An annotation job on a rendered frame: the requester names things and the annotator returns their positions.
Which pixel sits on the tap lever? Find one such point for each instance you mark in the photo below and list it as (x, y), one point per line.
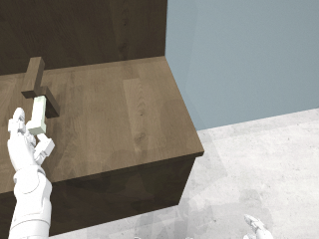
(36, 124)

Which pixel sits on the counter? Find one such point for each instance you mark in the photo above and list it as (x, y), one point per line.
(125, 143)

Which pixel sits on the robot right hand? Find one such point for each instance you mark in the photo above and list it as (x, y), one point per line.
(257, 227)

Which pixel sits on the robot left hand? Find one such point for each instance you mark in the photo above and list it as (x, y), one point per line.
(21, 143)

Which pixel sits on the robot left forearm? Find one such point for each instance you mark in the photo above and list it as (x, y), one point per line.
(32, 214)

